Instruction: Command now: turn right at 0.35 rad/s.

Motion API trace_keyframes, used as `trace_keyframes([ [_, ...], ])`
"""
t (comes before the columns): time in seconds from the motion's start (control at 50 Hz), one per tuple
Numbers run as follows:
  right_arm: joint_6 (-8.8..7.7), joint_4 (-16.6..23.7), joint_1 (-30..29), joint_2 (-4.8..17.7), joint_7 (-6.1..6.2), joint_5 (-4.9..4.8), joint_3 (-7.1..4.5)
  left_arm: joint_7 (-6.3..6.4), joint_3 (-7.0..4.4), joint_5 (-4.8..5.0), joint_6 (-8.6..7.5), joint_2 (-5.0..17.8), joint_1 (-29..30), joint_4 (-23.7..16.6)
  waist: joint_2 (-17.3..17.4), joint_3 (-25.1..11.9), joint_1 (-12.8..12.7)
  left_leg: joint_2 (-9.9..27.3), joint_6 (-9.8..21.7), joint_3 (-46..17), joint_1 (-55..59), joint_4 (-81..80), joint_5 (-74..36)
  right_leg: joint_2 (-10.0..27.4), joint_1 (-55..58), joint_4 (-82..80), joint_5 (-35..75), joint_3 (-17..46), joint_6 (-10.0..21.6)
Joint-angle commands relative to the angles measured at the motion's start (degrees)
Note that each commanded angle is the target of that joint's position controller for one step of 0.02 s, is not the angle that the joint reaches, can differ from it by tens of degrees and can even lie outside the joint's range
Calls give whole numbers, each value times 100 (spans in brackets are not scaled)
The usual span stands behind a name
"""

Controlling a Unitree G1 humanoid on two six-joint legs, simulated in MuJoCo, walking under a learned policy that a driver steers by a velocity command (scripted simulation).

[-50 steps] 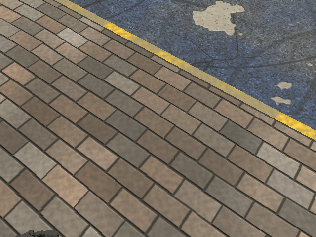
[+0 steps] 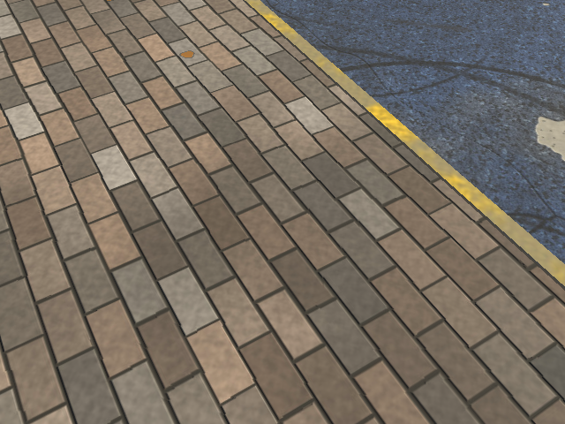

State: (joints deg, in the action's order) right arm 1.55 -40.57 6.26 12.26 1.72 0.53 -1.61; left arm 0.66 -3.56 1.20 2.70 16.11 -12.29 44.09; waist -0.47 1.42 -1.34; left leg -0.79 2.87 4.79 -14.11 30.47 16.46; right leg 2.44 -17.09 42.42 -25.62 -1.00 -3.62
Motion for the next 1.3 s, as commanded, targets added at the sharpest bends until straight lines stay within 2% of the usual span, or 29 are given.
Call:
trace_keyframes([
  [0.02, 26, 274, -34, 1218, 103, -71, -430, -49, -115, 13, -86, 480, 17, -394, 655, -459, 102, 1815, 1056, -1364, 953, -505, -3330, -69, -330, -562, 299, -210, 189],
  [0.06, 48, 180, 50, 1161, 129, -158, -465, -80, -160, -47, -95, 645, -138, -396, 405, -457, -26, 1421, 490, -870, 583, 9, -2337, -53, 321, -1777, 1866, 45, 544],
  [0.08, 9, 288, 62, 920, 118, -12, -431, -14, -303, -97, -112, 1213, -283, -442, -804, -619, 124, 789, -72, -169, -358, 1254, -1108, 840, 1083, -2006, 3686, 1410, 995],
  [0.1, -31, 571, -549, 783, 141, 85, -380, -22, -371, -154, -158, 1487, -398, -460, -1740, -391, -153, -232, -521, -53, -1725, 2189, 1600, 1834, 1326, -2274, 4785, 2921, 2107],
  [0.12, -47, 584, -737, 867, 130, 77, -414, -29, -306, -262, -269, 1290, -478, -520, -1128, -556, -316, -162, -575, -729, -2076, 3350, 2329, 1948, 1482, -2363, 4797, 2965, 2462],
  [0.16, -21, 372, -373, 937, 90, -48, -482, 17, -294, -140, -374, 1164, 86, -599, -398, -465, 34, 35, -595, -948, -2301, 3680, 1524, 1348, 1466, -2198, 4308, 2114, 1922],
  [0.2, -71, 322, -250, 977, 48, -16, -508, 88, -233, 69, -344, 947, 33, -563, -409, -582, 73, 147, -656, -905, -2309, 3214, 737, 1011, 1557, -2470, 2434, 2030, 1696],
  [0.26, -241, 400, -552, 902, -72, -130, -473, 148, -230, 14, -326, 946, -225, -574, -719, -233, -120, 81, -682, -813, -2334, 2077, 198, 843, 1463, -3025, 87, 2319, 1695],
  [0.38, -610, 397, -598, 913, -235, -182, -433, 94, -317, 12, -366, 1230, -278, -670, -905, -95, -188, -110, -633, -738, -1104, 350, 165, 692, 660, -2895, -124, 2485, 1676],
  [0.46, -769, 188, 90, 1030, -254, -257, -511, 49, -235, 24, -329, 1018, -84, -785, -770, -122, 272, -135, -420, -664, 401, -678, -515, 389, -155, -2416, -532, 2746, 1390],
  [0.48, -794, 82, 522, 1145, -213, -244, -564, 48, -165, 4, -347, 785, -34, -827, -628, -250, 483, 150, -302, -857, 1154, -813, -462, 162, -640, -1911, -646, 2574, 1177],
  [0.5, -806, -46, 1305, 1436, -151, -137, -627, 32, -25, -51, -374, 311, 8, -902, 160, -644, 743, 1194, 27, -1981, 2140, -1112, 377, -308, -1405, -318, -963, 1902, 836],
  [0.52, -796, -186, 1698, 1958, -212, 78, -710, 56, -4, 74, -451, 251, 50, -1269, 1424, -509, 606, 2279, 808, -4349, 2270, -1909, 2297, -813, -2719, 1091, -1155, 1191, 679],
  [0.54, -830, -123, 1321, 1682, -252, 47, -639, 65, -98, 125, -506, 676, -130, -1159, 1217, -63, 418, 2451, 1078, -4668, 1845, -2075, 2941, -319, -3081, 1929, -764, 1269, 634],
  [0.56, -834, -86, 1098, 1259, -239, -55, -521, 38, -163, 92, -515, 871, -133, -1013, 1021, 280, 378, 2143, 959, -3999, 1639, -2045, 2626, -195, -3218, 2185, -232, 1207, 616],
  [0.62, -799, -124, 968, 1003, -193, -44, -395, -60, -141, 0, -602, 658, 43, -930, 742, 347, 319, 1539, 701, -2594, 1299, -2151, 889, 41, -3019, 2092, 812, 1022, 528],
  [0.76, -708, -393, 1401, 1213, -152, -175, -373, -191, 103, -67, -734, 130, 1079, -1321, 629, 333, 586, 1160, 800, -1316, 731, -2302, -1137, 125, -2042, -82, 2078, 159, 179],
  [0.82, -635, -488, 1655, 1427, -150, -237, -408, -282, 56, 5, -797, 287, 1291, -1403, 688, 333, 583, 1342, 751, -1436, 688, -2150, -1248, -58, -1352, -793, 2181, 130, 215],
  [0.86, -584, -520, 1653, 1497, -142, -260, -426, -302, -30, 41, -832, 493, 1121, -1389, 764, 279, 361, 1514, 633, -1615, 878, -1938, -1497, -116, -937, -1143, 2113, 216, 362],
  [0.9, -544, -516, 1593, 1452, -135, -235, -401, -235, -215, 14, -838, 797, 192, -1129, 642, -280, -215, 1227, 384, -1323, 756, -781, -2832, -305, 548, -1515, 2035, 75, 634],
  [0.92, -560, -448, 1582, 1216, -142, -157, -312, -161, -331, -41, -820, 1047, -675, -966, 494, -955, -642, 920, 166, -1103, 58, 488, -2485, 124, 1986, -1360, 2026, 391, 845],
  [0.94, -614, -233, 2034, 518, -147, -52, -106, -92, -448, -224, -764, 1628, -1424, -900, -962, -2066, -630, 184, -228, -674, -1780, 2752, -171, 1744, 4113, -1382, 1412, 2444, 1459],
  [0.96, -687, -264, 2248, 613, -131, -244, -109, -138, -372, -250, -744, 1389, -1531, -829, -1717, -2501, -567, -64, -279, -1223, -2481, 3915, 1668, 2263, 3959, -2430, 356, 4322, 1883],
  [0.98, -673, -226, 1856, 1139, -127, -385, -274, -156, -243, -176, -753, 980, -1135, -805, -1147, -1486, -505, 263, -240, -1310, -2944, 4394, 1299, 2061, 3221, -2605, -113, 3645, 1682],
  [1.02, -604, -128, 1300, 1089, -120, -284, -287, -172, -112, -132, -773, 551, -434, -759, -641, -482, -205, 677, -203, -1071, -2819, 4109, 424, 1569, 1837, -2854, 657, 2194, 1458],
  [1.04, -533, -152, 1315, 1016, -124, -235, -314, -179, -84, -172, -814, 412, -190, -731, -731, -268, -24, 823, -213, -1109, -2550, 3874, 136, 1354, 1367, -3050, 1094, 1669, 1384],
  [1.08, -400, -191, 1408, 779, -153, -246, -283, -170, -116, -192, -914, 370, 17, -634, -674, -127, 156, 880, -257, -1074, -2203, 3762, -165, 1253, 912, -3350, 1730, 1072, 1404],
  [1.14, -307, -12, 1096, 707, -148, -199, -278, -133, -190, -193, -1001, 512, 13, -455, -357, 117, 218, 885, -340, -1179, -2548, 3298, -650, 1308, 887, -3536, 2473, 460, 1479],
  [1.3, -384, 564, -340, 613, -445, -186, -155, -24, -332, -74, -838, 967, -439, -103, -69, 534, -245, 741, -152, -560, -2528, 972, -1823, 1349, 1599, -3552, 2859, -693, 1289],
])
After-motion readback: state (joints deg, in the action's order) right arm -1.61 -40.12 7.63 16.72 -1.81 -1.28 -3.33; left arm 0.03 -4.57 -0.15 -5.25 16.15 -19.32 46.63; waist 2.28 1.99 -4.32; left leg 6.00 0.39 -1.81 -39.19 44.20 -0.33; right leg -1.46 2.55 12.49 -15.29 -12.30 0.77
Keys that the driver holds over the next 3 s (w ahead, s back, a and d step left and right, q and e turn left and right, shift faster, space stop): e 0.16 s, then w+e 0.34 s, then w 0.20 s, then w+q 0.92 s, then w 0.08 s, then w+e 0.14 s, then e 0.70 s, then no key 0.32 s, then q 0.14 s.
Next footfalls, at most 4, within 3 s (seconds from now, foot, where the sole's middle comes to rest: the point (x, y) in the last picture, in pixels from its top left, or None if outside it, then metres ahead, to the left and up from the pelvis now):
0.06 right None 0.00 -0.12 -0.77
0.48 left None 0.14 0.10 -0.77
0.92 right None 0.29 -0.26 -0.77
1.44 left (331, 371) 0.63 -0.07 -0.77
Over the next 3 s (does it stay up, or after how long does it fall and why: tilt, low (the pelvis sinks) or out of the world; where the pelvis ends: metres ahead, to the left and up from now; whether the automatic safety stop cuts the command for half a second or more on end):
stays up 0.88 -0.18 0.00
